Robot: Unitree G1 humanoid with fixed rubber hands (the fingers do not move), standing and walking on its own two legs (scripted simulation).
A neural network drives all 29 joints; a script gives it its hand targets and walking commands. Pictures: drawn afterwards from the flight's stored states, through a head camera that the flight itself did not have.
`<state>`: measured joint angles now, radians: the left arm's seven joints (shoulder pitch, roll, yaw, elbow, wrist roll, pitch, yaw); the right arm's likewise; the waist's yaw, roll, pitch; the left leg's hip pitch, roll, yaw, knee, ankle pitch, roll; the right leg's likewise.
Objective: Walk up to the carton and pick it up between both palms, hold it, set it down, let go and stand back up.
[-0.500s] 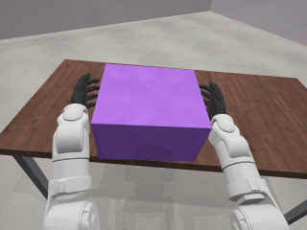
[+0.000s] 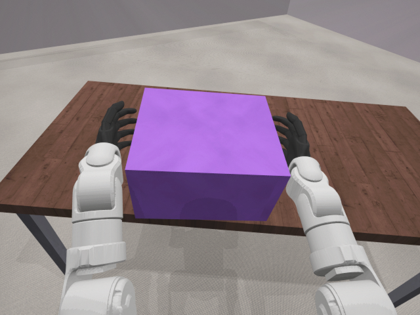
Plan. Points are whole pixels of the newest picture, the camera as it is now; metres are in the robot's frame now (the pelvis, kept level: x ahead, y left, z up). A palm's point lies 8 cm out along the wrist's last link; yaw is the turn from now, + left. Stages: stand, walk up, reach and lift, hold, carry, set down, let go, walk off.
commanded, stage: hold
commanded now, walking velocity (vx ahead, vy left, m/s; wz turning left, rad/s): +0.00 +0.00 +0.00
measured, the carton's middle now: (204, 153) +0.38 +0.01 +0.14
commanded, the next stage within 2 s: none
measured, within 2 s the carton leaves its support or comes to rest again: neither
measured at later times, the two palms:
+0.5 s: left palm (109, 145) +0.36 +0.18 +0.18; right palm (296, 155) +0.35 -0.16 +0.16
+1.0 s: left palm (109, 145) +0.36 +0.18 +0.18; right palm (296, 155) +0.35 -0.16 +0.16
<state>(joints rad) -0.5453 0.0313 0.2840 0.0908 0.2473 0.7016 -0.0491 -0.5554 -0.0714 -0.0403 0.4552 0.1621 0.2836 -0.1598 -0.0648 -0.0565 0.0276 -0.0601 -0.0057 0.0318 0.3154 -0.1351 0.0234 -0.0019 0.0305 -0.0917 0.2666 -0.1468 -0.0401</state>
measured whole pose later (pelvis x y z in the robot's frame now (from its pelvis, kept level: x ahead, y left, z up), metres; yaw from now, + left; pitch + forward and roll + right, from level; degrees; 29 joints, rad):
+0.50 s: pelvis +0.00 +0.00 +0.00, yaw +0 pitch -7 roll +0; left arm -0.55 0.03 0.29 0.10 0.25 0.70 -0.05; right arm -0.56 -0.07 -0.04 0.46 0.16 0.29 -0.16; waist -0.06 -0.06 0.03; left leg -0.06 -0.01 0.03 0.31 -0.13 0.02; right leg 0.00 0.03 -0.09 0.27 -0.15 -0.04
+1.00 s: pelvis +0.00 +0.00 +0.00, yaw +0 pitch -7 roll -1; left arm -0.55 0.03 0.29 0.09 0.25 0.70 -0.05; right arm -0.56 -0.07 -0.04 0.46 0.16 0.29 -0.16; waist -0.06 -0.06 0.03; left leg -0.06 -0.01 0.03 0.32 -0.13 0.02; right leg 0.00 0.03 -0.09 0.27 -0.15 -0.04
